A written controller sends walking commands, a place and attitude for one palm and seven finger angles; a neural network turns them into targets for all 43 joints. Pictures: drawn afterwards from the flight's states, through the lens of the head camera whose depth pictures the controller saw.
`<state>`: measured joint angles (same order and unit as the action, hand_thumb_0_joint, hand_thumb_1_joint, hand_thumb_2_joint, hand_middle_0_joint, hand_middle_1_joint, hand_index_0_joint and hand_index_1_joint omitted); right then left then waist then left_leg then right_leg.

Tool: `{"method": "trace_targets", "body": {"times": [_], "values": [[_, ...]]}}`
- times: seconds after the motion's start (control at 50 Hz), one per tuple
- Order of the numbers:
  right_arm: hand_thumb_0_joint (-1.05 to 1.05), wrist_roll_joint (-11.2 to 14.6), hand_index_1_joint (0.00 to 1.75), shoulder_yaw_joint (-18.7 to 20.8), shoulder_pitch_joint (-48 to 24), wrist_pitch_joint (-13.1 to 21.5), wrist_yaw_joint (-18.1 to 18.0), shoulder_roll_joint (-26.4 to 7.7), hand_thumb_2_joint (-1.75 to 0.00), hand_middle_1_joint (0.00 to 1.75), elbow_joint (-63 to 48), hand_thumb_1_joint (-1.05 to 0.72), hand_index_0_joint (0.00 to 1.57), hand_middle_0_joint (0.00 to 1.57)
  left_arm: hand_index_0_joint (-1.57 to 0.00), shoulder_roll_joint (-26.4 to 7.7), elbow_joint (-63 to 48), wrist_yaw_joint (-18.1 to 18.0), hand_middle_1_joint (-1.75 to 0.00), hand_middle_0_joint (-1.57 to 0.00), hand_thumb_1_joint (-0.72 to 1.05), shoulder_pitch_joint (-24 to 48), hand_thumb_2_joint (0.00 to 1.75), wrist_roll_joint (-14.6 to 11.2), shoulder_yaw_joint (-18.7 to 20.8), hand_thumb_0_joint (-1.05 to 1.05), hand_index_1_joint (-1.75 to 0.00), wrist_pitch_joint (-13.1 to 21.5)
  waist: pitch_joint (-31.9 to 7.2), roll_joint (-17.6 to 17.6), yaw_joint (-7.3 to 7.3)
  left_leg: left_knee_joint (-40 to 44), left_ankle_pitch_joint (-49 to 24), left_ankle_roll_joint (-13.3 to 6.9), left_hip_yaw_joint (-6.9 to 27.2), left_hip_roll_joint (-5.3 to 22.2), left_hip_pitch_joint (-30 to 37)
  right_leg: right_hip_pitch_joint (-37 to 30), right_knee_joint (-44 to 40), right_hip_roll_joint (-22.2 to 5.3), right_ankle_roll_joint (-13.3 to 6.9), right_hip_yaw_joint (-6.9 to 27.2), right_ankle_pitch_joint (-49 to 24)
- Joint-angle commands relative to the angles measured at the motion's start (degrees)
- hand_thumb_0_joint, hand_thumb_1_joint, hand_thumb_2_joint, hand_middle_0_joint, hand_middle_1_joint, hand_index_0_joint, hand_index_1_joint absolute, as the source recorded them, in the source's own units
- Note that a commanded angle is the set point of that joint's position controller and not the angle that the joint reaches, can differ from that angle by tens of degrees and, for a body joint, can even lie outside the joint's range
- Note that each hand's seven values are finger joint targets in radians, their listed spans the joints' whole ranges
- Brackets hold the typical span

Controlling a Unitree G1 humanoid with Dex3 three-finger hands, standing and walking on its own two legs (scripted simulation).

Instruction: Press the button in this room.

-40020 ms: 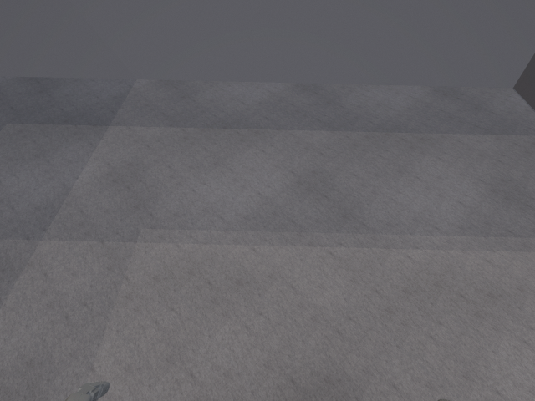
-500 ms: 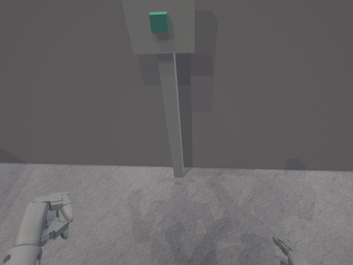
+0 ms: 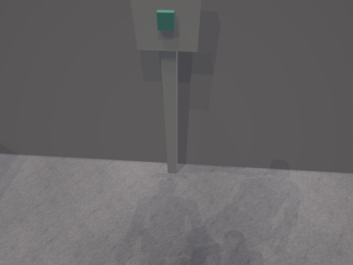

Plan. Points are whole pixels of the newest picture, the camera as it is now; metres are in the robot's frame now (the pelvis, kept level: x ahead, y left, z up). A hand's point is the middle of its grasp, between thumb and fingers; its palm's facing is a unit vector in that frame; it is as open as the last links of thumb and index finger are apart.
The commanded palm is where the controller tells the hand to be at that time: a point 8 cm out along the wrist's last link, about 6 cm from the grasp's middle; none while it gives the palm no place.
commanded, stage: let the arm hang, fingers relaxed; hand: left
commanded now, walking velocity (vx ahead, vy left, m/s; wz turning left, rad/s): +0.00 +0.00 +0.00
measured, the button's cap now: (165, 19) +0.75 +0.09 +0.21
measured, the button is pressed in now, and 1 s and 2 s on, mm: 0 0 0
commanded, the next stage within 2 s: stand and wait in 0.50 s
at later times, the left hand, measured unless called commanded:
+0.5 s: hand out of the picture -0.01 +0.14 -0.18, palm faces +0.01 -0.99 -0.16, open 7.3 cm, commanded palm none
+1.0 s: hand out of the picture +0.02 +0.15 -0.17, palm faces +0.02 -0.98 -0.21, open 7.3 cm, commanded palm none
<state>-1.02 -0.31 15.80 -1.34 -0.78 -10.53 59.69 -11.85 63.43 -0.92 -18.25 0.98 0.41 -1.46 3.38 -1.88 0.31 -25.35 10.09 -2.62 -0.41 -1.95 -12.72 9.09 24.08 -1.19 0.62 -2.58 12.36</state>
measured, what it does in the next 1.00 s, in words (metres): stands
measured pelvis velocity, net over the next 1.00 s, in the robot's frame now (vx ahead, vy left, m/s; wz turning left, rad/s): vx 0.01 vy -0.03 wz -0.02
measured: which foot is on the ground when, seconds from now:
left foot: down 0.00-1.00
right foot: down 0.00-1.00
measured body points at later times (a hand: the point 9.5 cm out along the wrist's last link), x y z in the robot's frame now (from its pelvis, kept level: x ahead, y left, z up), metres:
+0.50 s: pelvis -0.01 -0.01 +0.00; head +0.00 -0.02 +0.45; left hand -0.01 +0.19 -0.16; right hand -0.04 -0.23 -0.16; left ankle +0.04 +0.09 -0.74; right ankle +0.01 -0.13 -0.74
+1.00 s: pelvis +0.01 -0.03 +0.00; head +0.02 -0.03 +0.45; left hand +0.02 +0.20 -0.15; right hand +0.01 -0.25 -0.16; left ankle +0.04 +0.09 -0.74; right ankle +0.01 -0.13 -0.74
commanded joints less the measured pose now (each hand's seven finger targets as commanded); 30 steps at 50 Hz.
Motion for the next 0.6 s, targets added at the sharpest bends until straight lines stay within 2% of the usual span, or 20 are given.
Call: {"method": "trace_targets", "body": {"times": [0.0, 0.04, 0.06, 0.16, 0.22, 0.28, 0.34, 0.36, 0.5, 0.58], "values": [[0.00, -0.1, 0.30, 1.7, 3.3, 0.9, -0.9, -6.4, -0.90, 0.30, -0.6, -0.90, 0.20, 0.20, -0.20, -4.3, -0.9, -0.7, -0.30, -0.20, 0.90, -0.8, 0.90, -0.2, 0.8, 0.00, -0.30, 1.4, 2.1, 3.2, -0.73, 9.0, 9.6, -0.2, 8.4, 7.4, -2.4, 3.4, -5.2, -3.7, -2.9, 4.5, 5.9], [0.00, -0.2, 0.30, 1.8, 3.9, 0.8, -0.9, -6.0, -0.90, 0.30, 0.2, -0.90, 0.20, 0.20, -0.20, -3.9, -0.3, -0.8, -0.30, -0.20, 0.90, -1.2, 0.90, -0.2, 0.9, 0.00, -0.30, 1.3, 3.0, 4.1, -0.71, 9.5, 11.1, -0.2, 8.5, 7.5, -2.8, 4.3, -5.0, -3.5, -2.8, 4.5, 7.0], [0.00, -0.1, 0.30, 1.8, 3.9, 0.8, -0.9, -5.9, -0.90, 0.30, 0.6, -0.90, 0.20, 0.20, -0.20, -3.9, 0.0, -0.8, -0.30, -0.20, 0.90, -1.8, 0.90, -0.1, 0.9, 0.00, -0.30, 1.4, 2.9, 3.5, -0.49, 9.3, 11.1, -0.3, 8.2, 7.4, -2.9, 4.5, -5.0, -3.5, -2.8, 4.8, 7.3], [0.00, 0.0, 0.30, 1.7, 5.0, 0.9, -0.9, -4.1, -0.90, 0.30, 1.9, -0.90, 0.20, 0.20, -0.20, -3.4, 0.6, -1.1, -0.30, -0.20, 0.90, -2.4, 0.90, -0.1, 1.1, 0.00, -0.30, 1.6, 2.8, 4.3, -0.38, 7.9, 8.3, -0.2, 6.9, 6.7, -2.7, 4.7, -5.2, -3.8, -3.0, 5.4, 7.1], [0.00, -0.2, 0.30, 1.5, 5.9, 0.9, -0.9, -2.9, -0.90, 0.30, 2.8, -0.90, 0.20, 0.20, -0.20, -2.8, 0.8, -1.2, -0.30, -0.20, 0.90, -1.9, 0.90, -0.2, 1.2, 0.00, -0.30, 1.6, 3.2, 3.2, -0.68, 7.3, 7.3, 0.1, 6.2, 6.2, -2.9, 5.5, -5.3, -3.9, -3.1, 6.0, 7.8], [0.00, -0.2, 0.30, 1.5, 6.1, 0.9, -1.0, -2.2, -0.90, 0.30, 3.0, -0.90, 0.20, 0.20, -0.20, -2.4, 0.9, -1.2, -0.30, -0.20, 0.90, -2.3, 0.90, -0.2, 1.4, 0.00, -0.30, 1.6, 3.4, 0.6, -0.60, 7.4, 8.2, 0.1, 6.2, 6.3, -3.2, 5.7, -5.3, -3.9, -3.2, 5.9, 8.1], [0.00, -0.2, 0.30, 1.5, 6.7, 1.0, -1.1, -1.7, -0.90, 0.30, 3.2, -0.90, 0.20, 0.20, -0.20, -2.0, 0.9, -1.2, -0.30, -0.20, 0.90, -2.1, 0.90, -0.2, 1.5, 0.00, -0.30, 1.7, 3.3, 0.4, -0.63, 7.3, 7.9, 0.2, 6.1, 6.3, -3.9, 5.2, -5.2, -3.8, -3.3, 5.9, 7.5], [0.00, -0.1, 0.30, 1.7, 6.6, 1.0, -1.1, -2.0, -0.90, 0.30, 3.0, -0.90, 0.20, 0.20, -0.20, -2.1, 0.9, -1.3, -0.30, -0.20, 0.90, -2.3, 0.90, -0.2, 1.6, 0.00, -0.30, 1.8, 3.3, 1.7, -0.47, 6.7, 7.5, 0.2, 5.9, 6.3, -3.4, 5.4, -5.5, -3.7, -3.3, 5.8, 7.7], [0.00, -0.2, 0.30, 1.8, 7.3, 1.2, -1.4, -1.4, -0.90, 0.30, 3.2, -0.90, 0.20, 0.20, -0.20, -1.3, 0.9, -1.3, -0.30, -0.20, 0.90, -1.6, 0.90, -0.3, 1.7, 0.00, -0.30, 2.0, 2.7, 0.0, -0.77, 6.3, 6.1, 0.5, 5.7, 6.3, -3.0, 4.9, -5.8, -3.9, -3.5, 6.1, 6.7], [0.00, -0.1, 0.30, 1.9, 7.3, 1.2, -1.4, -1.7, -0.90, 0.30, 3.1, -0.90, 0.20, 0.20, -0.20, -1.5, 0.9, -1.3, -0.30, -0.20, 0.90, -1.3, 0.90, -0.3, 1.7, 0.00, -0.30, 2.1, 2.4, 1.3, -0.96, 5.8, 4.8, 0.5, 5.7, 6.6, -2.1, 5.0, -6.1, -4.0, -3.6, 6.1, 6.2]]}}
